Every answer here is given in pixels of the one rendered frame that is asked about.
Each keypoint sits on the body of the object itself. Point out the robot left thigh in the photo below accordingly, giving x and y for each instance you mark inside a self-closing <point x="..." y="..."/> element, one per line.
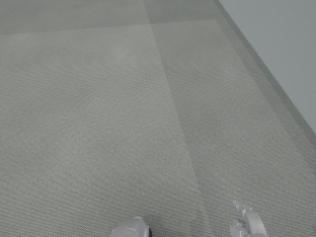
<point x="131" y="227"/>

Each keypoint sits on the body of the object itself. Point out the right robot hand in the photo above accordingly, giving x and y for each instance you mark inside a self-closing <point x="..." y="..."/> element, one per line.
<point x="252" y="224"/>

